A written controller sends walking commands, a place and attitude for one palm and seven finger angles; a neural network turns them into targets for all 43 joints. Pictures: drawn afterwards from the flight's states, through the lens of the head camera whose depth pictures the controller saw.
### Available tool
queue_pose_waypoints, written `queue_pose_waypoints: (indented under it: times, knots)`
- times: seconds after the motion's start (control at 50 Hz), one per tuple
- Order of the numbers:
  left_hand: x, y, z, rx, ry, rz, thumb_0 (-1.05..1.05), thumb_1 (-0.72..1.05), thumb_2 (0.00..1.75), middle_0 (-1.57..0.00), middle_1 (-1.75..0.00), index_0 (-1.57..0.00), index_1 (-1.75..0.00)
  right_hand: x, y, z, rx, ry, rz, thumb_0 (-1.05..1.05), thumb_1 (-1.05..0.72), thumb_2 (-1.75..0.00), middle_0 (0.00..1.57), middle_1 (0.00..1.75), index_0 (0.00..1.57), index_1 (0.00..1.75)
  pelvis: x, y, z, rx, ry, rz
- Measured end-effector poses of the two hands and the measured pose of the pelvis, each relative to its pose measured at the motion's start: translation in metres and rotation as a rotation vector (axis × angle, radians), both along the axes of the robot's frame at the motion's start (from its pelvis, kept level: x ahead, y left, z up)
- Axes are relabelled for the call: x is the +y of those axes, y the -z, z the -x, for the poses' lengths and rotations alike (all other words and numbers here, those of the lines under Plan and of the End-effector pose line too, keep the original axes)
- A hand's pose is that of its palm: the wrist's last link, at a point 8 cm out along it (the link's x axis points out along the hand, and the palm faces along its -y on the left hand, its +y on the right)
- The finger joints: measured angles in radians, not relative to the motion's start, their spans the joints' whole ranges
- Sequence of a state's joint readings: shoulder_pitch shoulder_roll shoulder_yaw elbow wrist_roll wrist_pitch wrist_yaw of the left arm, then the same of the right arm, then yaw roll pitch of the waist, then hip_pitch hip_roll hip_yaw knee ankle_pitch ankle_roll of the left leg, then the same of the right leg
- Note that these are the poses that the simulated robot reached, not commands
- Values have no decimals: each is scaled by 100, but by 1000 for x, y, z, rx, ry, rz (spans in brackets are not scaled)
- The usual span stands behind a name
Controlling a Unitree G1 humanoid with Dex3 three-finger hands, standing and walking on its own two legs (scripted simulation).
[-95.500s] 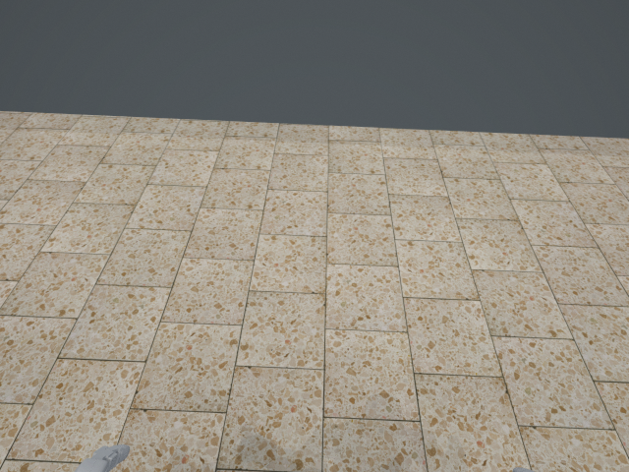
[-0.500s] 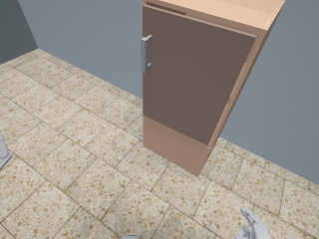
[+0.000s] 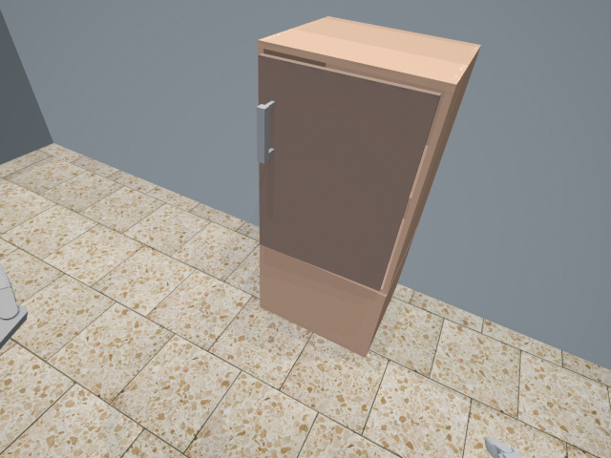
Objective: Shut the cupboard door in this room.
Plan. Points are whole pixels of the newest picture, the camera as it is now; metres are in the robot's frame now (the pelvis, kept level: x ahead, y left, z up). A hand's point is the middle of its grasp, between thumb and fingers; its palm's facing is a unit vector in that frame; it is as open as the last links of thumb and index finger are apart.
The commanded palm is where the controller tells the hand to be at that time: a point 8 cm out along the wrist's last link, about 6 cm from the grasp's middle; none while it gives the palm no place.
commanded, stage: stop stepping back and stand still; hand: left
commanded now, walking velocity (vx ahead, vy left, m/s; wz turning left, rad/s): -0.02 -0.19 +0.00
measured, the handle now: (267, 132) +0.85 +0.14 +0.06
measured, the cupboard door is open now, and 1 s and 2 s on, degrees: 2 2 2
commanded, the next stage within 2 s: let the arm hang, fingers relaxed in 0.76 s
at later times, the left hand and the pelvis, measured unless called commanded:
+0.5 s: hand (2, 324) +0.20 +0.32 +0.16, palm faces +0.54 -0.77 -0.35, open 7.4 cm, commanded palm +0.14 +0.33 +0.20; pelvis +0.00 +0.03 +0.01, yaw -1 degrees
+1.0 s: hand (74, 434) +0.16 +0.28 +0.00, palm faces +0.15 -0.88 -0.46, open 7.4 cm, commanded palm none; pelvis -0.03 +0.03 +0.01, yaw +0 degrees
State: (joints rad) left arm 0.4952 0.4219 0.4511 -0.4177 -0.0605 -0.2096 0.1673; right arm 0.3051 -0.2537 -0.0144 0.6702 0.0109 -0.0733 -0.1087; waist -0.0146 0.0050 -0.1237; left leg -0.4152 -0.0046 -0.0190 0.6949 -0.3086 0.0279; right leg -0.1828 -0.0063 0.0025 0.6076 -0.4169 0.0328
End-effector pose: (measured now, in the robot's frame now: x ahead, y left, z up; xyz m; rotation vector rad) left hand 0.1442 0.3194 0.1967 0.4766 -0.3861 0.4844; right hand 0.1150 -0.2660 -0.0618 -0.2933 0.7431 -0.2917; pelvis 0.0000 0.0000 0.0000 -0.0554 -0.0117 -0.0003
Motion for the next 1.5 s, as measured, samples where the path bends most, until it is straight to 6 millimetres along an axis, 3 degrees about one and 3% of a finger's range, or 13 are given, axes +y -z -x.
queue_pose_waypoints:
  times: [0.1,0.26,0.38,0.48,0.56,0.74,0.86,0.9,0.98,1.06,1.14,1.32,1.5]
  knots:
    - [4,23,-21,96,-2,127,2,90,90,-21,-30,-21,-30,25,-7,27,46,-16,-38,1,-90,-90,20,30,20,30,4,-14,23,-1,13,-16]
    - [-45,-10,3,166,234,-97,2,89,90,-21,-30,-21,-30,43,-8,41,27,-39,-119,1,-90,-90,20,30,21,30,-1,-17,31,34,51,-28]
    - [-6,-17,11,126,64,-106,1,89,89,-22,-30,-22,-31,34,11,34,86,-15,-114,1,-90,-90,20,30,21,30,9,-13,17,11,41,-18]
    - [29,20,-1,135,-78,60,1,89,90,-21,-30,-22,-30,33,16,16,91,-20,-62,1,-90,-90,20,30,21,30,25,-7,4,-12,8,-28]
    - [24,37,-19,180,-36,136,2,90,90,-21,-30,-21,-30,47,3,-5,42,-44,-52,2,-90,-90,20,30,21,30,33,-10,4,-10,26,-44]
    - [-8,-21,-28,98,171,-116,2,89,90,-21,-30,-21,-30,78,-19,-37,-71,-116,-123,1,-90,-90,20,30,21,30,27,-17,10,44,29,-35]
    - [6,-20,-10,200,75,-129,1,89,90,-22,-30,-22,-30,72,-8,-30,-46,-92,-165,1,-90,-90,20,30,21,30,24,-19,9,38,32,-34]
    - [13,11,-9,314,44,-75,1,90,90,-21,-30,-21,-30,65,2,-26,-34,-129,-182,1,-90,-90,20,30,21,30,25,-16,14,34,22,-32]
    - [10,133,2,768,-13,174,1,90,90,-20,-30,-20,-30,45,31,-10,56,-150,-172,1,-90,-90,20,30,21,30,28,-9,28,15,11,-34]
    - [-33,246,54,1176,18,391,1,91,90,-20,-30,-20,-30,28,44,26,174,-99,-139,1,-90,-90,20,30,21,30,25,-3,36,-5,-6,-38]
    - [-81,321,116,1443,44,597,1,93,90,-20,-30,-20,-30,22,48,78,353,-39,-91,1,-91,-90,20,30,21,30,21,1,37,-28,-24,-29]
    - [-67,333,211,1713,-120,688,0,98,89,-21,-30,-21,-30,39,50,177,670,49,-137,1,-91,-90,20,30,20,30,17,-12,44,2,-23,-31]
    - [-57,312,256,1797,-244,656,1,93,90,-20,-30,-20,-30,59,68,174,636,60,-242,1,-90,-90,20,30,21,30,17,-18,42,-29,-11,-32]
